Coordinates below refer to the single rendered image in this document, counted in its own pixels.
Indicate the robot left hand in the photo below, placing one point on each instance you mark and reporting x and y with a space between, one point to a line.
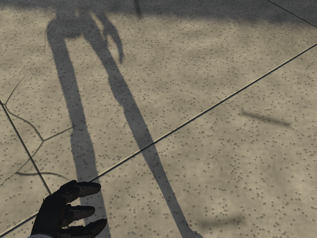
56 212

